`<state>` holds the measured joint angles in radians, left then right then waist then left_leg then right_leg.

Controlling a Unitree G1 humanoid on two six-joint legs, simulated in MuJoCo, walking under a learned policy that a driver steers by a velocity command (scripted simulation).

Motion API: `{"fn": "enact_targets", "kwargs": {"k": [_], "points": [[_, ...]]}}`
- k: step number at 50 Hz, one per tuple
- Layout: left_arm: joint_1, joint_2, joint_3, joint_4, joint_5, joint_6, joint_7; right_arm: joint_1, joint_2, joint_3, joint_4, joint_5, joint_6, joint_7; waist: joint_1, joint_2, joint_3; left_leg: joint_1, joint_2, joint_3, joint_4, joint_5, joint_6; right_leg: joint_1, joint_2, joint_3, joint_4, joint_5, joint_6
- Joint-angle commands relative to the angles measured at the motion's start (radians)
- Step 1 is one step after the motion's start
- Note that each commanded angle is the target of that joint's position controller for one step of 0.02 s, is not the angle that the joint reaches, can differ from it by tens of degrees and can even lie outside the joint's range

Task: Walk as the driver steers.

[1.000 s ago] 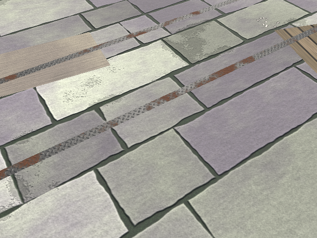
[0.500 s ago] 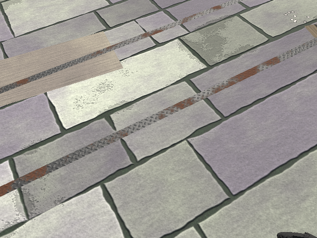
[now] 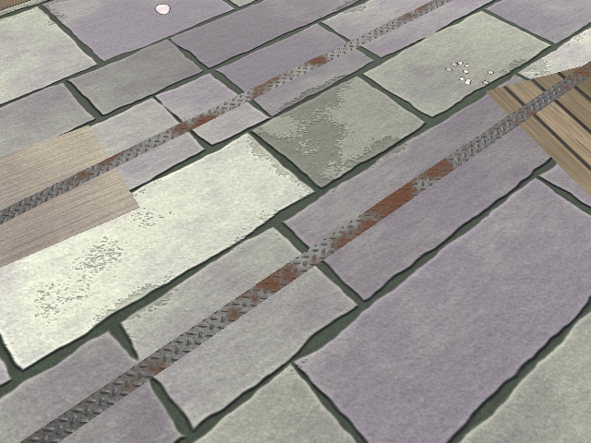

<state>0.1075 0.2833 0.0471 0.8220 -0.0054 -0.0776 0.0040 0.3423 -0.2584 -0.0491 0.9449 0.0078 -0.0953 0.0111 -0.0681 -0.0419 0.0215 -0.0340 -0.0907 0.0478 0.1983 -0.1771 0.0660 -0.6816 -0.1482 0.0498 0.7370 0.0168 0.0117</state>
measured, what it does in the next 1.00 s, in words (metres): walks ahead: right foot, then left foot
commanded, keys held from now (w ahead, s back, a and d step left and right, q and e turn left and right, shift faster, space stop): w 1.00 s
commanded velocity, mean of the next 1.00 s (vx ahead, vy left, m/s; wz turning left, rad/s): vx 0.50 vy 0.00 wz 0.00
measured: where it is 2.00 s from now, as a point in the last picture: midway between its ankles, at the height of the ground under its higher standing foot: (292, 224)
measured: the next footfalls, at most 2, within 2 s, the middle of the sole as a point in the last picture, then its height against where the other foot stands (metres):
right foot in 0.18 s outside the picture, level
left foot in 0.72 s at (256, 400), level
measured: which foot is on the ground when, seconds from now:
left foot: down 0.00-0.20, up 0.22-0.70, down 0.72-1.00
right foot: up 0.00-0.16, down 0.18-0.74, up 0.76-1.00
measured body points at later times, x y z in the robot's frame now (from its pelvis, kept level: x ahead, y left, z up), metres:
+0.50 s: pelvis +0.28 -0.07 +0.00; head +0.30 -0.08 +0.45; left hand +0.30 +0.20 -0.12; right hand +0.44 -0.33 -0.11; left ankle +0.44 +0.12 -0.68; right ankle +0.25 -0.15 -0.75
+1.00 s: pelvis +0.57 +0.00 +0.00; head +0.59 +0.01 +0.45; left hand +0.70 +0.27 -0.12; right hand +0.60 -0.27 -0.13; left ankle +0.56 +0.08 -0.75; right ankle +0.66 -0.18 -0.68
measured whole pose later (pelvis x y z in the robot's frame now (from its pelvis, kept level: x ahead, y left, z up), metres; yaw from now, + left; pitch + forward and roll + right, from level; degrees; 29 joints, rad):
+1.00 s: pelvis +0.57 +0.00 +0.00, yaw +1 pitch +1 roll +1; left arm 0.17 0.29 0.06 0.85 -0.01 -0.07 0.01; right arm 0.30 -0.25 -0.05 0.96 0.00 -0.09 0.02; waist -0.05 -0.04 0.02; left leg -0.13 -0.07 0.06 0.26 -0.15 0.07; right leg -0.64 -0.13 0.04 0.95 -0.18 0.00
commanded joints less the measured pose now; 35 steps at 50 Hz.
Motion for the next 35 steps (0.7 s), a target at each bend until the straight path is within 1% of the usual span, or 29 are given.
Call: {"fn": "enact_targets", "kwargs": {"k": [1,3,4,6,7,8,9,10,11,12,13,14,15,16,17,18,20,22,24,26,28,30,32,33,34,35], "points": [[-0.093,0.031,-0.004,-0.074,-0.007,-0.014,-0.013,0.001,-0.173,-0.031,-0.038,0.011,-0.009,-0.011,-0.002,0.074,0.057,-0.107,0.264,-0.119,-0.097,0.148,0.146,0.093,0.041,-0.043,-0.131,0.107,0.004],[-0.140,0.042,-0.005,-0.100,-0.012,-0.017,-0.025,0.034,-0.174,-0.032,-0.017,0.016,0.003,-0.012,-0.010,0.078,0.064,-0.018,0.300,-0.130,-0.058,0.162,0.139,0.063,0.049,-0.032,-0.181,0.071,-0.012],[-0.154,0.052,-0.003,-0.112,-0.012,-0.020,-0.031,0.041,-0.178,-0.034,-0.011,0.016,0.010,-0.013,-0.007,0.081,0.062,0.027,0.320,-0.137,-0.034,0.182,0.132,0.054,0.053,-0.027,-0.200,0.034,-0.026],[-0.135,0.076,0.004,-0.120,-0.013,-0.024,-0.041,0.036,-0.191,-0.039,-0.006,0.015,0.024,-0.017,0.021,0.098,0.041,0.091,0.348,-0.149,0.025,0.269,0.112,0.094,0.069,-0.032,-0.226,-0.051,-0.053],[-0.083,0.095,0.013,-0.110,-0.013,-0.026,-0.042,0.019,-0.199,-0.041,-0.008,0.014,0.030,-0.018,0.055,0.113,0.009,0.103,0.343,-0.139,0.088,0.398,0.099,0.173,0.092,-0.053,-0.238,-0.087,-0.071],[0.040,0.127,0.033,-0.075,-0.011,-0.027,-0.039,-0.001,-0.193,-0.037,-0.013,0.010,0.038,-0.018,0.124,0.109,-0.064,0.084,0.302,-0.103,0.236,0.549,0.077,0.341,0.125,-0.084,-0.261,-0.088,-0.097],[0.222,0.185,0.058,-0.026,-0.006,-0.025,-0.031,0.004,-0.159,-0.022,-0.028,-0.002,0.040,-0.020,0.192,0.075,-0.200,-0.038,0.246,-0.061,0.473,0.495,0.045,0.618,0.073,-0.034,-0.227,-0.066,-0.141],[0.344,0.293,0.085,-0.002,0.013,-0.018,-0.027,0.124,-0.043,0.015,-0.047,-0.008,0.022,-0.010,0.167,-0.152,-0.364,-0.448,0.095,0.001,0.878,0.123,-0.032,1.035,-0.186,0.397,-0.257,-0.203,-0.296],[0.370,0.225,0.066,0.006,0.003,-0.014,-0.032,0.118,-0.057,0.017,-0.029,0.001,-0.002,-0.005,0.181,-0.214,-0.423,-0.616,0.030,-0.131,1.046,-0.390,-0.036,1.100,-0.252,0.690,-0.422,-0.319,-0.343],[0.293,0.164,0.044,-0.005,0.000,-0.016,-0.031,0.030,-0.160,-0.011,-0.050,0.032,-0.017,0.001,0.175,-0.138,-0.272,-0.711,0.094,-0.170,1.124,-0.354,-0.015,0.988,-0.221,0.572,-0.442,-0.369,-0.290],[0.208,0.136,0.035,-0.027,0.002,-0.016,-0.029,-0.041,-0.166,-0.012,-0.069,0.040,-0.025,0.000,0.149,-0.077,-0.166,-0.715,0.150,-0.138,1.098,-0.260,-0.004,0.841,-0.184,0.434,-0.461,-0.306,-0.260],[0.145,0.109,0.027,-0.034,0.007,-0.018,-0.031,-0.078,-0.155,-0.013,-0.073,0.026,-0.023,-0.006,0.121,-0.021,-0.089,-0.682,0.189,-0.119,1.031,-0.183,-0.008,0.704,-0.143,0.330,-0.496,-0.214,-0.245],[0.112,0.085,0.020,-0.038,0.014,-0.024,-0.033,-0.072,-0.145,-0.019,-0.069,0.015,-0.012,-0.010,0.088,-0.033,-0.060,-0.621,0.222,-0.126,0.972,-0.128,-0.012,0.616,-0.108,0.259,-0.528,-0.146,-0.228],[0.100,0.078,0.018,-0.035,0.017,-0.027,-0.036,-0.053,-0.122,-0.017,-0.061,0.011,0.001,-0.011,0.068,-0.041,-0.054,-0.570,0.231,-0.124,0.946,-0.096,-0.020,0.564,-0.087,0.220,-0.559,-0.114,-0.226],[0.106,0.082,0.020,-0.028,0.014,-0.032,-0.038,-0.039,-0.099,-0.013,-0.055,0.008,0.012,-0.012,0.057,-0.038,-0.051,-0.550,0.233,-0.116,0.926,-0.079,-0.028,0.538,-0.078,0.187,-0.579,-0.071,-0.234],[0.117,0.091,0.022,-0.019,0.010,-0.037,-0.037,-0.042,-0.089,-0.012,-0.056,0.005,0.020,-0.014,0.051,-0.032,-0.041,-0.557,0.237,-0.112,0.898,-0.058,-0.037,0.523,-0.075,0.157,-0.594,-0.030,-0.242],[0.148,0.114,0.029,0.000,0.010,-0.038,-0.029,-0.105,-0.090,-0.013,-0.080,-0.002,0.027,-0.017,0.057,-0.014,-0.012,-0.621,0.243,-0.110,0.804,0.019,-0.057,0.532,-0.073,0.117,-0.617,0.027,-0.250],[0.180,0.120,0.031,0.018,0.007,-0.031,-0.018,-0.174,-0.084,-0.012,-0.103,-0.007,0.024,-0.015,0.074,-0.009,0.005,-0.657,0.239,-0.104,0.682,0.124,-0.070,0.556,-0.060,0.076,-0.628,0.043,-0.239],[0.201,0.125,0.031,0.031,0.003,-0.025,-0.010,-0.240,-0.070,-0.007,-0.120,-0.005,0.017,-0.008,0.094,-0.016,0.020,-0.635,0.221,-0.086,0.549,0.228,-0.072,0.555,-0.035,0.030,-0.636,0.029,-0.218],[0.239,0.135,0.033,0.050,-0.002,-0.022,-0.004,-0.313,-0.060,-0.001,-0.139,0.000,0.011,-0.001,0.119,-0.013,0.037,-0.605,0.198,-0.062,0.446,0.291,-0.071,0.566,-0.030,0.008,-0.643,0.002,-0.208],[0.279,0.140,0.035,0.074,-0.007,-0.015,-0.002,-0.370,-0.060,0.003,-0.157,0.005,0.007,0.007,0.138,-0.011,0.053,-0.607,0.185,-0.057,0.386,0.299,-0.066,0.617,-0.048,0.007,-0.633,-0.004,-0.208],[0.307,0.141,0.037,0.094,-0.009,-0.004,0.000,-0.416,-0.065,0.004,-0.178,0.009,0.001,0.019,0.146,-0.010,0.067,-0.633,0.177,-0.062,0.342,0.264,-0.050,0.694,-0.081,0.013,-0.603,0.022,-0.207],[0.308,0.149,0.043,0.105,-0.012,0.007,0.005,-0.432,-0.079,0.002,-0.193,0.010,-0.005,0.031,0.132,-0.017,0.065,-0.634,0.171,-0.068,0.310,0.199,-0.026,0.763,-0.113,0.023,-0.559,0.080,-0.195],[0.301,0.154,0.046,0.107,-0.013,0.012,0.007,-0.418,-0.090,-0.002,-0.192,0.011,-0.008,0.035,0.118,-0.024,0.052,-0.604,0.162,-0.062,0.299,0.163,-0.014,0.786,-0.121,0.024,-0.532,0.131,-0.187],[0.287,0.162,0.049,0.104,-0.013,0.017,0.009,-0.381,-0.107,-0.009,-0.184,0.011,-0.010,0.036,0.094,-0.037,0.027,-0.537,0.142,-0.044,0.294,0.125,0.000,0.798,-0.120,0.020,-0.487,0.243,-0.177],[0.267,0.167,0.050,0.101,-0.012,0.023,0.010,-0.299,-0.131,-0.023,-0.162,0.009,-0.011,0.034,0.044,-0.048,-0.025,-0.410,0.108,-0.013,0.279,0.111,0.020,0.790,-0.100,-0.001,-0.390,0.407,-0.162]]}}
Keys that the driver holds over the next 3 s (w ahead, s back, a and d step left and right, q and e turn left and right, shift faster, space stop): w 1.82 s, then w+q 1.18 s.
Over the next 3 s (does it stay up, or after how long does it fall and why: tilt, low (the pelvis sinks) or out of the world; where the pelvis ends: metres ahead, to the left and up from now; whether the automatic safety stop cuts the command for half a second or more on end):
stays up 1.62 0.14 -0.01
